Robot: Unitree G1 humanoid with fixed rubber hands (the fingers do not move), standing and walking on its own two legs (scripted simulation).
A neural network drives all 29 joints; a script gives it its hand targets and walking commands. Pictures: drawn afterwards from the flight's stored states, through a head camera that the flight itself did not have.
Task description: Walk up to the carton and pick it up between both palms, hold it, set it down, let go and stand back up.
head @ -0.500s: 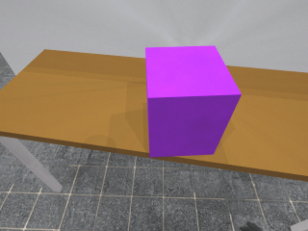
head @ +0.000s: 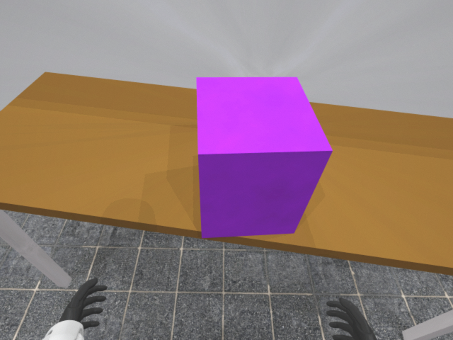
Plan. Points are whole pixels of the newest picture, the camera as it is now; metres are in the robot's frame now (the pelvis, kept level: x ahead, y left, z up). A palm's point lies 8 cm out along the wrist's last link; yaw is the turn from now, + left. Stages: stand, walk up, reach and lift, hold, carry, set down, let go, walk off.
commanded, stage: reach and lift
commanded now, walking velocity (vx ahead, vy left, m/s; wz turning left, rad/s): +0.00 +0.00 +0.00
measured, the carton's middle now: (248, 159) +0.45 -0.02 +0.07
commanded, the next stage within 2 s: none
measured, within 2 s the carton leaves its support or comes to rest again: neither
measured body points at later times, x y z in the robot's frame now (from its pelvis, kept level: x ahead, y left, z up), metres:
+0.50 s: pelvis +0.04 +0.00 +0.01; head +0.04 +0.01 +0.46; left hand +0.20 +0.25 -0.03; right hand +0.22 -0.22 -0.04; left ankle +0.04 +0.12 -0.74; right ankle -0.01 -0.10 -0.74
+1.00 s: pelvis +0.02 +0.00 +0.01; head +0.01 +0.01 +0.46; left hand +0.20 +0.22 +0.03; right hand +0.21 -0.20 +0.03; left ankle +0.04 +0.12 -0.74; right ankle -0.01 -0.10 -0.74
